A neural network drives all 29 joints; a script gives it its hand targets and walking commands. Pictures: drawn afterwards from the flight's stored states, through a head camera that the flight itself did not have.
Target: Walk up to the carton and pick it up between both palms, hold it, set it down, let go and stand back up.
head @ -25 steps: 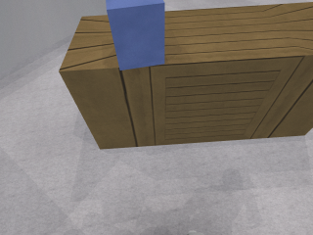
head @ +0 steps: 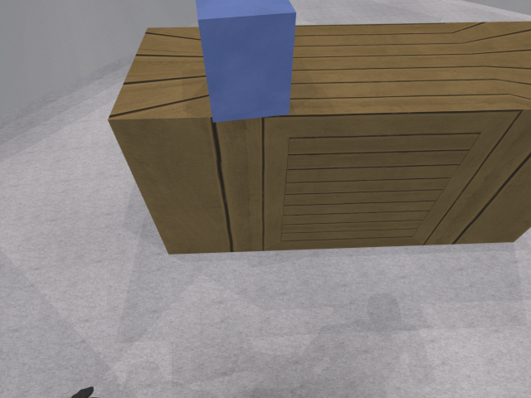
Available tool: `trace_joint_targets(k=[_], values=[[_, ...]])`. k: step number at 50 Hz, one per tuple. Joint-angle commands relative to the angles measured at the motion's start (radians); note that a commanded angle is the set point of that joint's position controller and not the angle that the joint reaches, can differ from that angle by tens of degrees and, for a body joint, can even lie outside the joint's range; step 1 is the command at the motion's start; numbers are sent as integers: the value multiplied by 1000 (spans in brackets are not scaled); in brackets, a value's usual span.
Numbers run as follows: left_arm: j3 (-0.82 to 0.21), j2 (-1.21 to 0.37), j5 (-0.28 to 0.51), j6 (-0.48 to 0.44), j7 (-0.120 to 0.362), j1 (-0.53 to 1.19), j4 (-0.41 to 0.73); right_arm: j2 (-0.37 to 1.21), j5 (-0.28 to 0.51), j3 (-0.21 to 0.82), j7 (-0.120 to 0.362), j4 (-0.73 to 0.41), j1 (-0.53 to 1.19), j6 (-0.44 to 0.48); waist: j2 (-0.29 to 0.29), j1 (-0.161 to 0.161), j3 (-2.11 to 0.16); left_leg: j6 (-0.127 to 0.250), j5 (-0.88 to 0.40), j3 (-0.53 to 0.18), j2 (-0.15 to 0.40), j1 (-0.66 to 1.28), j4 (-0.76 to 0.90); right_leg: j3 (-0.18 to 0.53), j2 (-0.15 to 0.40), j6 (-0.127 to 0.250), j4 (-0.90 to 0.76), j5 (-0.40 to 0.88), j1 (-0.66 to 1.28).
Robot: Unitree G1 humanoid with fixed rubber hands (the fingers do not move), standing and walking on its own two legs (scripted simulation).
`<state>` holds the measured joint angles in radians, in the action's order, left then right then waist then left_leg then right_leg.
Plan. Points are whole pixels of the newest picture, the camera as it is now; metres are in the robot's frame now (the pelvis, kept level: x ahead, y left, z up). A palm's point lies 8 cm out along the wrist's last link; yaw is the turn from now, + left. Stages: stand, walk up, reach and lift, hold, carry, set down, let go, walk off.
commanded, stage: walk up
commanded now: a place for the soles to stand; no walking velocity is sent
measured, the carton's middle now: (243, 52) +0.88 +0.07 +0.08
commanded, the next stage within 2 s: none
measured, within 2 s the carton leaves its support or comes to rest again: neither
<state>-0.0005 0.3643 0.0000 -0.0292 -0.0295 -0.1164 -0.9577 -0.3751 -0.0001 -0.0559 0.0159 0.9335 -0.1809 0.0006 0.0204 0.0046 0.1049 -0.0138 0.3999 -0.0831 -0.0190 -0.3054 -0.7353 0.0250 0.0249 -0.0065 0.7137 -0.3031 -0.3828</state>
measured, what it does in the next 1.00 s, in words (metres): walks ahead: left foot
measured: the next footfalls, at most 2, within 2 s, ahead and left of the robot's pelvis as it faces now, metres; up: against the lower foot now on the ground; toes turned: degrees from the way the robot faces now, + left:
left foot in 0.76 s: +0.26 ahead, +0.13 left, +0.00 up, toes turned +3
right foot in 1.30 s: +0.34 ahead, -0.12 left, +0.00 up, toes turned +1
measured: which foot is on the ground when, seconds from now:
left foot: down 0.00-0.44, up 0.46-0.74, down 0.76-1.00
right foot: down 0.00-0.78, up 0.80-1.00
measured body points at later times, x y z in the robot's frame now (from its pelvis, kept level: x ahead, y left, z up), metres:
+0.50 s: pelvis +0.05 -0.02 +0.00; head +0.07 -0.03 +0.45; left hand +0.11 +0.30 -0.10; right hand +0.13 -0.33 -0.13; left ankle +0.01 +0.13 -0.69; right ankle +0.05 -0.14 -0.71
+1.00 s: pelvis +0.17 +0.06 +0.01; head +0.15 +0.07 +0.46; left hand +0.19 +0.39 -0.11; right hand +0.27 -0.25 -0.09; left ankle +0.22 +0.13 -0.71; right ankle +0.15 -0.10 -0.65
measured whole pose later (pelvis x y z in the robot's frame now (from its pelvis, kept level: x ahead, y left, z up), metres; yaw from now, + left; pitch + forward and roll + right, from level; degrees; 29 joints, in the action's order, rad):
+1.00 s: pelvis +0.17 +0.06 +0.01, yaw +2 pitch -6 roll -1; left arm 0.00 0.44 0.00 -0.02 0.01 -0.28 -0.97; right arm -0.36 0.00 -0.06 0.05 0.93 -0.23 0.06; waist -0.01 0.02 0.08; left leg 0.05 0.24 0.05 -0.03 -0.24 -0.58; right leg 0.03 0.03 0.00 1.06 -0.33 -0.34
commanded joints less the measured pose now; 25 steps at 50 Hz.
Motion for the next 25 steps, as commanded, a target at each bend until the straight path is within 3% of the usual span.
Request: trace_joint_targets(k=[1,2,3,4,6,7,8,9,10,11,12,13,14,15,16,17,18,19,20,21,22,23,24,25], values=[[82,232,-7,-26,9,58,27,-217,-6,-20,-25,-29,48,37,0,10,-210,94,-226,-151,91,-27,194,89,88,95,-132,165,231],[80,267,-13,-28,8,54,33,-244,-15,-33,-23,-25,42,34,25,-1,-189,99,-212,-158,95,-26,198,104,94,97,-114,120,182],[82,253,-13,-29,7,65,30,-214,-13,-25,-24,-24,45,34,3,-11,-160,108,-171,-159,90,-25,199,114,95,94,-149,57,151],[89,248,-13,-27,12,58,27,-225,-15,-24,-23,-9,24,30,-12,5,-154,96,-133,-176,99,-75,237,80,66,78,-151,-20,196],[92,251,-20,-26,11,58,40,-221,-15,-25,-21,-21,41,31,-2,3,-156,91,-140,-168,84,-114,208,89,91,78,-153,25,208],[93,262,-23,-25,12,60,40,-241,-6,-33,-18,-24,12,33,-40,-10,-212,94,-135,-134,74,-54,194,104,99,95,-153,33,228],[88,257,-13,-26,13,32,33,-231,-21,-30,-18,-19,5,32,7,2,-212,100,-169,-139,72,-58,185,109,107,98,-145,38,225],[86,266,-16,-27,13,47,38,-231,-18,-29,-22,-17,-1,32,-66,-8,-183,106,-169,-158,84,-49,195,102,99,93,-131,56,188],[91,238,-22,-22,14,83,52,-230,-24,-27,-25,-26,18,38,14,-5,-145,108,-213,-177,90,-76,197,97,88,82,-126,97,179],[84,250,-14,-22,16,80,46,-232,-19,-26,-26,-29,40,41,2,14,-187,121,-215,-178,98,-50,203,107,86,76,-109,108,201],[113,306,-29,-39,35,-13,43,-291,-27,-70,4,-54,-45,56,-7,6,-246,152,318,-238,103,-57,233,139,79,117,-91,-354,167],[125,320,-35,-42,41,3,38,-292,-39,-73,12,-37,-67,56,78,-20,-124,166,522,-315,121,-65,303,132,64,113,-37,-487,55],[115,312,-34,-47,44,-21,52,-302,-30,-78,19,-67,-16,56,94,-8,-94,189,554,-393,166,-53,361,88,31,100,-4,-425,-8],[112,266,-36,-46,45,10,55,-303,-40,-84,20,-43,-30,57,105,-20,-58,207,439,-437,191,14,405,-55,-33,73,64,-281,-59],[105,237,-25,-47,46,15,76,-322,-41,-97,20,-44,-56,56,165,-39,-41,231,372,-450,212,125,452,-84,-41,56,11,-229,-150],[104,265,-27,-44,48,22,72,-327,-44,-104,16,-42,-72,56,147,-42,-68,251,320,-499,248,211,448,-74,-30,47,5,-226,-193],[102,250,-24,-55,49,0,69,-331,-43,-104,14,-69,-67,58,195,-54,-105,252,228,-467,255,260,424,-49,-3,49,-42,-236,-196],[96,263,-28,-64,49,26,70,-324,-35,-102,14,-71,-85,54,150,-65,-95,244,193,-453,231,250,388,-47,-23,51,-99,-226,-175],[100,271,-31,-74,47,-44,45,-321,-29,-91,21,-79,-43,50,119,13,-111,235,98,-372,201,155,284,-59,-27,67,-215,-180,14],[109,288,-31,-92,38,-140,24,-253,-22,-80,26,-112,32,52,-6,65,-162,166,-18,-254,135,-63,100,62,3,100,-273,-219,257],[137,347,-36,-94,29,-302,-3,-212,-27,-69,25,-132,110,47,-142,147,-191,90,-24,-84,-32,-358,-185,312,130,150,-395,-410,555],[154,430,-36,-102,25,-368,-9,-178,-17,-45,17,-150,82,63,-242,140,-153,45,205,-48,-118,-596,-323,669,364,218,-471,-254,666],[160,424,-16,-103,30,-342,12,-231,-23,-51,4,-134,57,63,-105,114,-136,40,211,-92,-90,-611,-374,690,386,250,-425,-44,656],[144,390,-16,-105,31,-297,44,-240,-12,-48,5,-137,67,74,-89,95,-139,44,168,-60,-9,-585,-395,557,400,288,-340,221,653]])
